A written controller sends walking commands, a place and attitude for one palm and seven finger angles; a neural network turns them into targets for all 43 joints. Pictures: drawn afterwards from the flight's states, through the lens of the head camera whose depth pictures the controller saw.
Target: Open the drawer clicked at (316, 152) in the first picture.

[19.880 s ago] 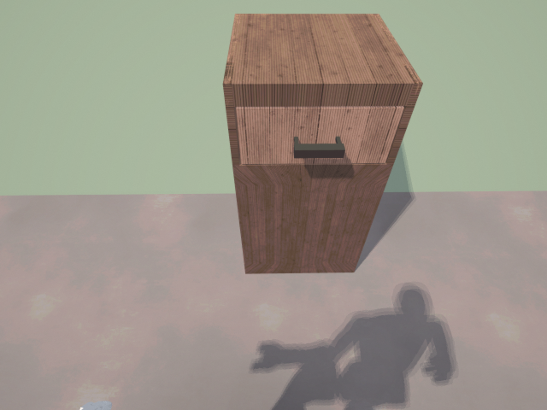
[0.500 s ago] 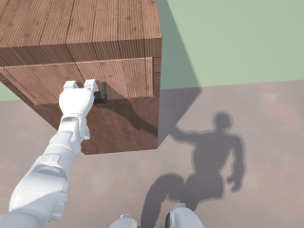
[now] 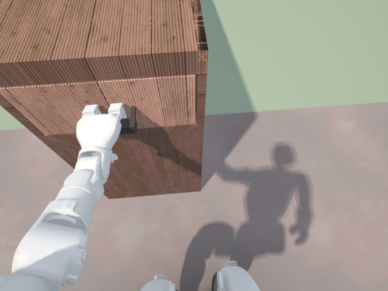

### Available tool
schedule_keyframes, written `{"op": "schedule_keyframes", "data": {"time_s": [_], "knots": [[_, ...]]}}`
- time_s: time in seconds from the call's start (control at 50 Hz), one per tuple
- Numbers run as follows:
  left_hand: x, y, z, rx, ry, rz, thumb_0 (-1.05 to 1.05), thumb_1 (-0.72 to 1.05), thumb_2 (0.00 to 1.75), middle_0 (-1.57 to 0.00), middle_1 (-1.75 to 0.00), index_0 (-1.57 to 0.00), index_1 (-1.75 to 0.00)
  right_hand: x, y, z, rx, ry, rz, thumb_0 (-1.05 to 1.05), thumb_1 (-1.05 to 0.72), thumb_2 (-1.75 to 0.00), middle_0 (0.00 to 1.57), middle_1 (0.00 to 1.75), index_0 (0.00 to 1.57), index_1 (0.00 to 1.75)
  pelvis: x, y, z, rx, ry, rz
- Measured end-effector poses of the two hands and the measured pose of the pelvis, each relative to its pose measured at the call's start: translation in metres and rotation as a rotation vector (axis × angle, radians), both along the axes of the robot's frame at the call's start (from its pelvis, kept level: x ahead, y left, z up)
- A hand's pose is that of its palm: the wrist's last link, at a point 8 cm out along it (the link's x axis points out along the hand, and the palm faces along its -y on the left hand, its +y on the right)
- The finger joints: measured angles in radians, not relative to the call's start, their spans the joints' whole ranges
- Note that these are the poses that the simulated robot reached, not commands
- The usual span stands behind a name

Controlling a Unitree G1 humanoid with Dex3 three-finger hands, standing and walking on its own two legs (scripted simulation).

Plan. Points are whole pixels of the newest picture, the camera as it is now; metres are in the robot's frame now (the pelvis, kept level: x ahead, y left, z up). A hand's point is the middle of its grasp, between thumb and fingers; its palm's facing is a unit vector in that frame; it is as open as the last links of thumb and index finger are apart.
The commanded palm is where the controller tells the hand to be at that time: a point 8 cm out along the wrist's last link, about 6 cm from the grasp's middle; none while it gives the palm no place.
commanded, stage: close the thumb around the handle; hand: left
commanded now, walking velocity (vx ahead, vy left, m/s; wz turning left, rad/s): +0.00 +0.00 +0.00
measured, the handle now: (109, 119) +0.50 +0.19 -0.01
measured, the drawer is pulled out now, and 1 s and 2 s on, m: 0.00 0.04 0.09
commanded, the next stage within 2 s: pull the drawer open in 0.36 s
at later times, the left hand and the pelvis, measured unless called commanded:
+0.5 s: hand (107, 141) +0.45 +0.19 -0.03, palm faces -0.05 -0.03 -1.00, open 5.8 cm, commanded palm +0.42 +0.19 +0.03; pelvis +0.01 +0.00 +0.00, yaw -1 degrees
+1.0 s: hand (106, 157) +0.41 +0.19 -0.03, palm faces -0.03 -0.05 -1.00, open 5.7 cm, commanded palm +0.39 +0.20 +0.03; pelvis +0.03 +0.01 +0.02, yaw -1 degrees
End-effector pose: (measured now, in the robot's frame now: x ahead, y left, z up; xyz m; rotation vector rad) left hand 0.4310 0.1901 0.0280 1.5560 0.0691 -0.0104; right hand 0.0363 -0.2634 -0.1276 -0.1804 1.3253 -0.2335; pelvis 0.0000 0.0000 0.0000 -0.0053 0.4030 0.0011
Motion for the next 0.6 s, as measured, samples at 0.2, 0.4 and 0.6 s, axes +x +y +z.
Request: {"op": "schedule_keyframes", "data": {"time_s": [0.2, 0.4, 0.6], "knots": [[0.003, 0.002, 0.001, -0.009, 0.008, 0.007, 0.00, 0.53, 0.74, -0.38, -1.31, -0.39, -1.32, 0.007, 0.002, 0.001, 0.000, -0.011, 0.002, 0.00, -0.91, -0.90, 0.20, 0.30, 0.20, 0.30, 0.002, 0.001, 0.000, -0.001, 0.002, -0.002], [0.001, 0.002, 0.000, -0.013, -0.001, 0.000, 0.00, 0.68, 0.79, -0.35, -1.34, -0.40, -1.35, 0.007, 0.004, 0.003, 0.005, -0.003, -0.011, 0.00, -0.91, -0.90, 0.20, 0.30, 0.20, 0.30, 0.007, 0.003, 0.002, -0.003, -0.002, -0.010], [0.000, 0.002, 0.000, -0.013, 0.004, 0.002, 0.00, 0.68, 0.78, -0.34, -1.34, -0.39, -1.35, 0.012, 0.006, 0.005, 0.017, 0.005, -0.021, 0.00, -0.91, -0.90, 0.20, 0.30, 0.20, 0.30, 0.014, 0.004, 0.006, -0.005, -0.006, -0.015]]}}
